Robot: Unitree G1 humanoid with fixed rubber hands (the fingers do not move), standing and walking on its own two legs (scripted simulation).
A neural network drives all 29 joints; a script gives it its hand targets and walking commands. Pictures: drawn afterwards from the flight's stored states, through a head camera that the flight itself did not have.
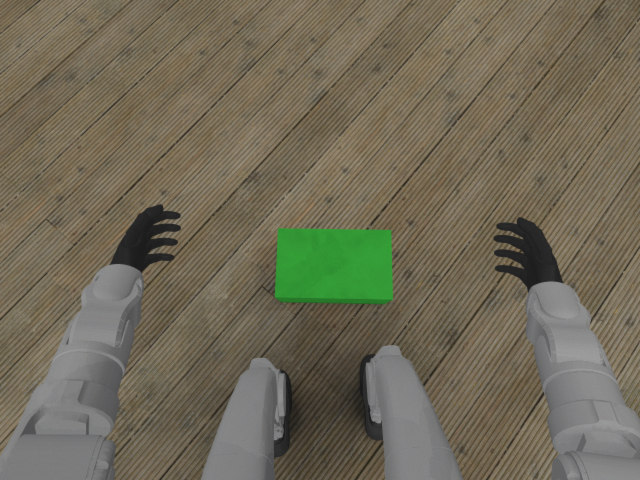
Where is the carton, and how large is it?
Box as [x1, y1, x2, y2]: [275, 228, 392, 303]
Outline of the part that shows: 278,228 275,297 280,301 385,303 392,299 390,230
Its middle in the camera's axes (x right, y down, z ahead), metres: +0.03 +0.08 +1.02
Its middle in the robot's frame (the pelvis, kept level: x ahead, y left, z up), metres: +0.44 -0.02 -0.62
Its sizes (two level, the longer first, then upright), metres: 0.284 0.173 0.143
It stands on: the floor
